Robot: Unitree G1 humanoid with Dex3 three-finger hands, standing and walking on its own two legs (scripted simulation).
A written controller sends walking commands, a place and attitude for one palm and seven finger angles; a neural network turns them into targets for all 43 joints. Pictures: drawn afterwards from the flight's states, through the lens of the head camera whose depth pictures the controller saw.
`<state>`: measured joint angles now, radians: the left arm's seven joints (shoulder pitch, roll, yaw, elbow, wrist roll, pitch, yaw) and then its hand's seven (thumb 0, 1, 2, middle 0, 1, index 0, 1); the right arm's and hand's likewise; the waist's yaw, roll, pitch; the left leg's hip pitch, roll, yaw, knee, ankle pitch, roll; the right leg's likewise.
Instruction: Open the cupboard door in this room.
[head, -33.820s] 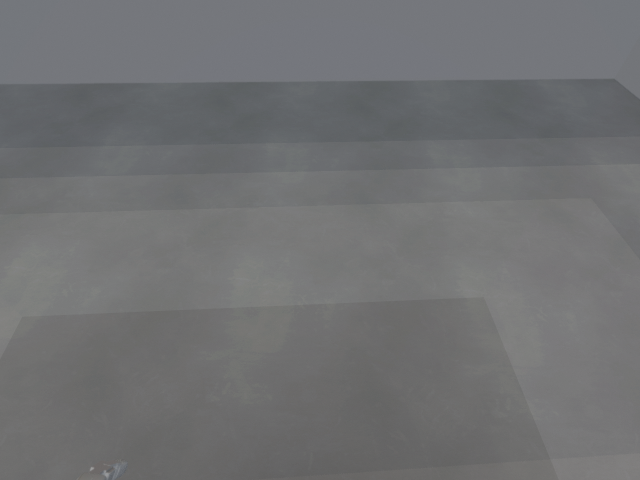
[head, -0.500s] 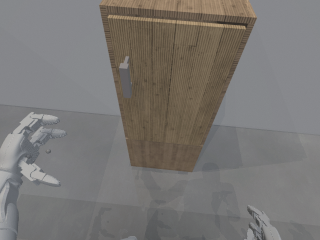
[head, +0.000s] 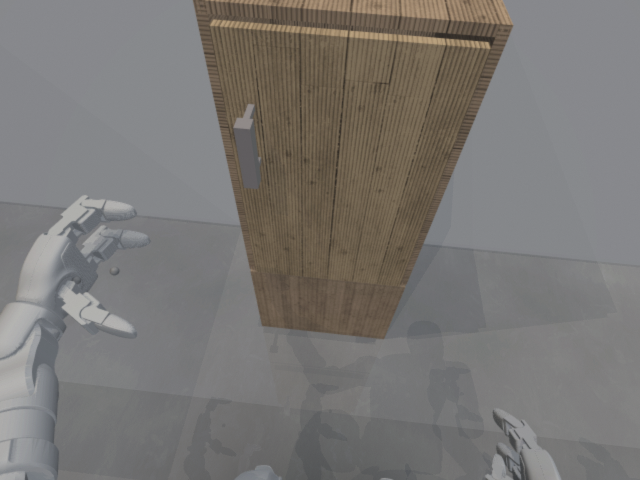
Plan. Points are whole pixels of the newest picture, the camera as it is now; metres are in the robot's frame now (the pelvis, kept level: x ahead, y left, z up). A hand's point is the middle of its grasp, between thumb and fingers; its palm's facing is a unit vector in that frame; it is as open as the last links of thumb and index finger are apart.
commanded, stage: move the hooked fingers beside the handle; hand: left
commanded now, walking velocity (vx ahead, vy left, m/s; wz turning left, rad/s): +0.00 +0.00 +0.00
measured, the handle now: (251, 146) +0.58 +0.14 +0.07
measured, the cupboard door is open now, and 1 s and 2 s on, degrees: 0 0 0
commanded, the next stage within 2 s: none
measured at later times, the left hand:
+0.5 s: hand (144, 222) +0.41 +0.25 +0.07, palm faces -0.06 -1.00 +0.00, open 13.9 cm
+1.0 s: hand (180, 178) +0.49 +0.23 +0.07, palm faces -0.07 -1.00 +0.00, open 13.9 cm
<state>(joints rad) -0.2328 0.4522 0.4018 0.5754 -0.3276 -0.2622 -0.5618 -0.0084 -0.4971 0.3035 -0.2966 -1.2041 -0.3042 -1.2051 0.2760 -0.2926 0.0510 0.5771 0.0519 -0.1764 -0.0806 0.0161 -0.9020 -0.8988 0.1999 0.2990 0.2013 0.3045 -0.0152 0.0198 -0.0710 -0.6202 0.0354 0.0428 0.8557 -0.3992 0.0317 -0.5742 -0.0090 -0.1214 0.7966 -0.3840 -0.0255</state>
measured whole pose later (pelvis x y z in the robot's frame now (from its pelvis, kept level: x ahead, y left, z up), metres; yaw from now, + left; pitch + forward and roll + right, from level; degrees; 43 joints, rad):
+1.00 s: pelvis +0.01 +0.02 -0.01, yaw -3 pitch +18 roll -3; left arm -0.79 0.57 0.42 1.11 -0.16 -0.37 -0.43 -0.01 -0.50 0.30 -0.30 -1.20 -0.30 -1.20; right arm 0.40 -0.28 0.04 0.63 0.02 0.03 -0.03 0.01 -0.90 -0.90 0.20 0.30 0.20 0.30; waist -0.14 0.01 -0.09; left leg -0.81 0.05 0.07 0.93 -0.44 0.05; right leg -0.77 0.00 -0.09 0.85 -0.39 0.00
